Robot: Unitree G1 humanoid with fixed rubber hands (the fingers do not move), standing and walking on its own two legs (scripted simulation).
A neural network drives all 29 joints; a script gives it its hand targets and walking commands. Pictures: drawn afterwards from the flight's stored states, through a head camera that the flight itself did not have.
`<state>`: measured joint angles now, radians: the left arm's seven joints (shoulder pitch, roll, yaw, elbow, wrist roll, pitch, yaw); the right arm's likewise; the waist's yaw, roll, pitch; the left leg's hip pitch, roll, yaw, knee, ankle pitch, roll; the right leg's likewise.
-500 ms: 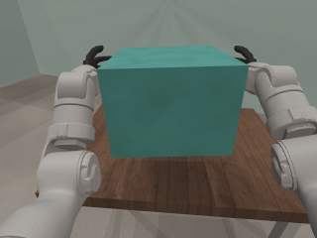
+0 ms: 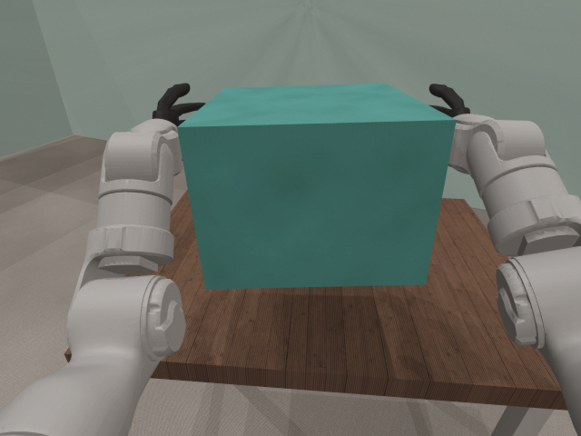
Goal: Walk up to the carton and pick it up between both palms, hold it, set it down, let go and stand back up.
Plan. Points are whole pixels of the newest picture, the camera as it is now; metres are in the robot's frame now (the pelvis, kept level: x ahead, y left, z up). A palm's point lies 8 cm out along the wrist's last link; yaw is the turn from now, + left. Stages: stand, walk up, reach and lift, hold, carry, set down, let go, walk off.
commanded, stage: hold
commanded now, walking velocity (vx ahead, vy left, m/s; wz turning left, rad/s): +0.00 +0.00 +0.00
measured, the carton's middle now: (309, 170) +0.40 -0.01 +0.28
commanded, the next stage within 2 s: none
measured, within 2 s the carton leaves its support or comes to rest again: neither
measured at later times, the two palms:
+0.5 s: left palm (168, 138) +0.37 +0.17 +0.33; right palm (451, 136) +0.36 -0.18 +0.34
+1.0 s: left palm (171, 149) +0.38 +0.18 +0.31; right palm (442, 145) +0.37 -0.18 +0.32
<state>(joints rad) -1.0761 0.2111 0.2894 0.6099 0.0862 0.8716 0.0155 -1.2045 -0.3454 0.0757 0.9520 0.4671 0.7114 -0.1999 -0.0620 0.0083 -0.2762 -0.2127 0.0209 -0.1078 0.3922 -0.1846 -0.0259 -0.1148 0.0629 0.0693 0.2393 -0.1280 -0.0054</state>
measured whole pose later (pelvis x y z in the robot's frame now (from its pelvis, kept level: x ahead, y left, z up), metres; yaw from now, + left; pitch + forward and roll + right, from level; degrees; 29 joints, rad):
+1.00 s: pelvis +0.01 +0.00 +0.00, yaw +0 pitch +0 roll -2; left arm -1.02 0.20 0.30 0.55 0.11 0.86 0.01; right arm -1.14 -0.33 0.06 0.89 0.45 0.69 -0.20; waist -0.08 -0.01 -0.26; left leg -0.20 0.02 -0.11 0.40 -0.20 -0.02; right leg -0.10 0.06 0.07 0.23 -0.14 -0.01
